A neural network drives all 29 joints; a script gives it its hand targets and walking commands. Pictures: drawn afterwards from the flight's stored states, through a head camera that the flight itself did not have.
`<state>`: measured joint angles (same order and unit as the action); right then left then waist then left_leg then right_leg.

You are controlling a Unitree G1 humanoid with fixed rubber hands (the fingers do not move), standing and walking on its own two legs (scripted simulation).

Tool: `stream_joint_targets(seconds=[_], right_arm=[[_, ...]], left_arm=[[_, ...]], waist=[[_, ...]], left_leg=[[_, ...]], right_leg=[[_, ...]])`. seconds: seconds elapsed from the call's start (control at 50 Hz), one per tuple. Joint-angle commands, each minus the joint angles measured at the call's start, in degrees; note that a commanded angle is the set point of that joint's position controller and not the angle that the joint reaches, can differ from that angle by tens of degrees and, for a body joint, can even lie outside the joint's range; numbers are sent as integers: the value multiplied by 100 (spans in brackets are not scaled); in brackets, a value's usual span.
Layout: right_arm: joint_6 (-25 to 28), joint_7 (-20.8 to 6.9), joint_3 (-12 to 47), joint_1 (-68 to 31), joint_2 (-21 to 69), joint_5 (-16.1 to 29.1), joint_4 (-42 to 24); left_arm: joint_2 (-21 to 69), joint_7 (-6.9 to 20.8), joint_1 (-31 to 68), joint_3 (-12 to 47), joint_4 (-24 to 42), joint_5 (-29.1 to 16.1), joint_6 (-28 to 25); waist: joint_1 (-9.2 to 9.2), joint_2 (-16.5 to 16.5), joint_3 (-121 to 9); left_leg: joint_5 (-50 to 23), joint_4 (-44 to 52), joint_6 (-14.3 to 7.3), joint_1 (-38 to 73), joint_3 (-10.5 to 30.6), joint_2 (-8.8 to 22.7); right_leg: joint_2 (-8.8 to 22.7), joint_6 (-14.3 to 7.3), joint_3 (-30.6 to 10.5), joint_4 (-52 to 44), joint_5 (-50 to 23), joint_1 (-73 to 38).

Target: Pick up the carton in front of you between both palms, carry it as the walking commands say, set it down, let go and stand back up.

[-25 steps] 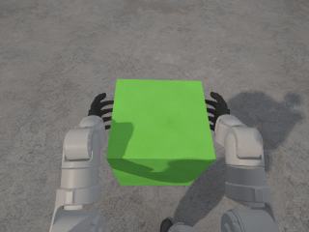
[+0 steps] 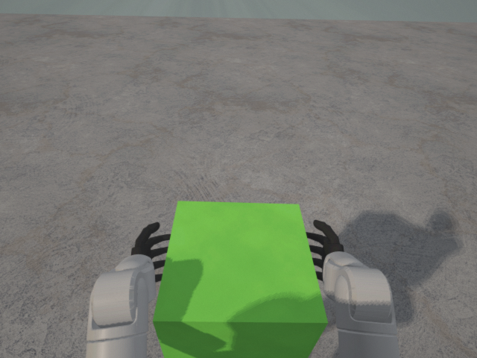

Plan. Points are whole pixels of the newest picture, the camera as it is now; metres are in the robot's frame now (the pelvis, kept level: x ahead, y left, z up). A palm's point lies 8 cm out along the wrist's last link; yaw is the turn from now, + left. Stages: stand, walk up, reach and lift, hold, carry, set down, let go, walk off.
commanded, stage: carry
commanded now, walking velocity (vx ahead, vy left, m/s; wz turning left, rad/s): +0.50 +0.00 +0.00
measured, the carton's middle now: (235, 294) +0.26 +0.00 +0.00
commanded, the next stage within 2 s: none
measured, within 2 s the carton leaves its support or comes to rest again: neither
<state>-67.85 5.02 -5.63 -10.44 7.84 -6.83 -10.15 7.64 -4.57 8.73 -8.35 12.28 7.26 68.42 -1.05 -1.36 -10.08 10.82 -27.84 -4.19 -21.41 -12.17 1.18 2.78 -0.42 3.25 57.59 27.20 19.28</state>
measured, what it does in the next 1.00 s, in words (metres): walks ahead: right foot, then left foot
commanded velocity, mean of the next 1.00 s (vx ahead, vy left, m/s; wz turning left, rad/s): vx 0.50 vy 0.00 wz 0.00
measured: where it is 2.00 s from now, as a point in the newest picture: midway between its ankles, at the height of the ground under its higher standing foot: (230, 248)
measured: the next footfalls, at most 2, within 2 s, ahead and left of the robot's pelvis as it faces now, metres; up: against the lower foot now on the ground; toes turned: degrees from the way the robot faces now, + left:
right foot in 0.34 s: +0.37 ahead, -0.13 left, +0.00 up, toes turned -11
left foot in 0.80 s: +0.63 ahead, +0.11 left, +0.00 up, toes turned +14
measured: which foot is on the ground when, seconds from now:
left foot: down 0.00-0.38, up 0.40-0.78, down 0.80-1.00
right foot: up 0.00-0.32, down 0.34-0.84, up 0.86-1.00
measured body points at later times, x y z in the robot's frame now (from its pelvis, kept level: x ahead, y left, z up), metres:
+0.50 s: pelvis +0.28 -0.04 +0.00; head +0.25 -0.06 +0.45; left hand +0.54 +0.12 +0.08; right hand +0.55 -0.18 +0.07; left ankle +0.18 +0.08 -0.65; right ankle +0.33 -0.12 -0.73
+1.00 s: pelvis +0.57 +0.02 +0.01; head +0.58 +0.03 +0.46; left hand +0.84 +0.17 +0.06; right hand +0.84 -0.13 +0.07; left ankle +0.59 +0.10 -0.73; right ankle +0.54 -0.12 -0.66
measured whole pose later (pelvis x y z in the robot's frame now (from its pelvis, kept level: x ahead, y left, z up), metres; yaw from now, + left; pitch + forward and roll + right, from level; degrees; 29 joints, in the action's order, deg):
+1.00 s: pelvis +0.57 +0.02 +0.01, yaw +0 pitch +4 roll -1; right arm -68.6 4.5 -5.1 -6.9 7.5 -6.4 -16.0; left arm 7.4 -5.1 7.1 -5.6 16.8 7.2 69.9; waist -1.1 -0.8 -4.7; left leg 10.5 -22.0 -3.3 -15.8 -13.9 3.2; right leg 5.7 0.1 4.8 60.1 18.3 29.5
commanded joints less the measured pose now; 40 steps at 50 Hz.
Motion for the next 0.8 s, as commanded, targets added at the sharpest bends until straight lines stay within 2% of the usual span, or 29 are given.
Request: stream_joint_targets(seconds=[0.0, 0.02, 0.06, 0.12, 0.22, 0.28, 0.3, 0.32, 0.34, 0.36, 0.38, 0.4, 0.42, 0.44, 0.46, 0.5, 0.56, 0.62, 0.68, 0.74, 0.76, 0.78], right_arm=[[38, -1513, 3983, -2831, 5659, 2424, -701], [57, -1519, 4032, -2897, 5678, 2484, -825], [82, -1533, 4096, -2815, 5636, 2550, -1018], [73, -1542, 4119, -2579, 5458, 2564, -1141], [-35, -1490, 4057, -2288, 5074, 2438, -1294], [-144, -1445, 3999, -2191, 4855, 2312, -1214], [-181, -1433, 3995, -2266, 4775, 2299, -1182], [-222, -1420, 3992, -2278, 4702, 2288, -1145], [-263, -1406, 3981, -2313, 4580, 2287, -1097], [-330, -1397, 4018, -2498, 4542, 2324, -1203], [-362, -1408, 4054, -2649, 4575, 2362, -1169], [-339, -1426, 4072, -2671, 4778, 2388, -1042], [-292, -1454, 4051, -2689, 4956, 2429, -1016], [-242, -1475, 4064, -2713, 5126, 2448, -1010], [-189, -1484, 4090, -2734, 5251, 2444, -1030], [-98, -1456, 4152, -2779, 5426, 2403, -1156], [-48, -1371, 4140, -2726, 5431, 2361, -1387], [-107, -1305, 4096, -2476, 5236, 2285, -1496], [-219, -1320, 4031, -2253, 4998, 2232, -1373], [-298, -1391, 3968, -2203, 4885, 2219, -1161], [-308, -1415, 3941, -2163, 4889, 2211, -1070], [-313, -1439, 3909, -2108, 4890, 2209, -969]], left_arm=[[5453, 1516, 3282, 4315, 751, -2489, -22], [5533, 1502, 3255, 4348, 816, -2521, -55], [5565, 1457, 3118, 4416, 927, -2525, -107], [5460, 1387, 2827, 4433, 1004, -2446, -116], [5077, 1352, 2634, 4417, 1212, -2417, 12], [4828, 1373, 2555, 4325, 1136, -2390, 142], [4748, 1375, 2557, 4282, 1064, -2381, 177], [4672, 1376, 2531, 4223, 956, -2369, 206], [4617, 1376, 2452, 4149, 819, -2332, 228], [4522, 1381, 2429, 4040, 625, -2254, 208], [4618, 1377, 2368, 3999, 493, -2276, 185], [4764, 1385, 2450, 4023, 602, -2323, 176], [4976, 1398, 2559, 4087, 658, -2362, 149], [5165, 1419, 2720, 4160, 761, -2413, 104], [5312, 1444, 2884, 4228, 895, -2467, 58], [5480, 1492, 3066, 4321, 1094, -2574, -13], [5354, 1508, 3082, 4374, 1383, -2707, -17], [5110, 1484, 2847, 4345, 1489, -2669, 51], [4900, 1454, 2539, 4273, 1292, -2505, 145], [4809, 1440, 2411, 4226, 1024, -2375, 209], [4809, 1440, 2442, 4233, 955, -2355, 223], [4815, 1441, 2447, 4246, 900, -2335, 234]], waist=[[31, 480, -1055], [34, 551, -1043], [30, 804, -1005], [14, 799, -863], [-28, 935, -549], [-35, 987, -360], [22, 924, -390], [83, 706, -569], [205, 386, -965], [258, -1011, -1390], [275, -1870, -1337], [228, -1346, -1273], [227, -839, -1308], [206, -312, -1219], [187, -150, -1139], [180, -370, -1064], [175, -522, -904], [196, -542, -754], [221, -635, -591], [225, -704, -405], [155, -582, -445], [89, -328, -677]], left_leg=[[-74, 1616, -518, 2308, 2678, 1994], [30, 1763, -408, 2069, 2251, 1846], [233, 1964, -366, 1901, 1697, 1622], [-8, 2022, -357, 2010, 1276, 1461], [-1051, 1742, -241, 2272, 816, 1298], [-1260, 1342, -153, 2302, 711, 1298], [-1527, 895, -74, 2147, 535, 1206], [-1944, 116, 59, 1781, 236, 994], [-1602, -952, 298, 975, 81, 835], [-232, -2685, 624, -494, 67, 251], [1697, -3663, 626, -1804, 480, -193], [1793, -4291, 465, -2097, 969, 133], [1582, -4416, 358, -2117, 1117, 370], [1212, -4135, 321, -1992, 1191, 582], [893, -3710, 334, -1768, 1219, 712], [562, -3019, 390, -1406, 978, 658], [114, -1941, 528, -1350, 773, 643], [-370, -889, 539, -1119, 479, 509], [-769, -285, 495, -887, 222, 333], [-612, 165, 405, -507, 0, 253], [-490, 413, 369, 23, -202, 126], [-248, 429, 316, 1000, -359, 7]], right_leg=[[489, -30, -327, 424, -447, 2051], [452, 21, -185, 54, -703, 1784], [399, 119, 33, -610, -1087, 1524], [345, 213, 275, -1673, -1698, 1477], [175, 149, 644, -2636, -2290, 1237], [116, 23, 836, -2981, -2153, 862], [-19, -27, 1037, -3232, -2041, 366], [-197, -83, 1235, -3341, -1806, -517], [194, -182, 664, -3312, -1615, -1811], [1642, -819, -1840, -3962, -780, -2912], [2184, -1221, -3102, -4470, -1335, -3461], [2192, -1226, -2729, -4360, -1938, -3322], [2054, -1132, -2275, -4259, -2209, -3049], [1951, -943, -1849, -4348, -2039, -2631], [1814, -770, -1446, -4536, -1801, -2236], [1619, -645, -797, -4804, -1449, -1821], [1505, -761, -355, -5057, -1239, -1729], [1315, -705, 81, -4957, -1863, -1854], [1211, -599, 325, -4736, -2457, -2038], [1215, -441, 426, -4282, -2700, -2162], [1099, -330, 620, -3798, -2856, -2001], [889, -169, 914, -2989, -3146, -1584]])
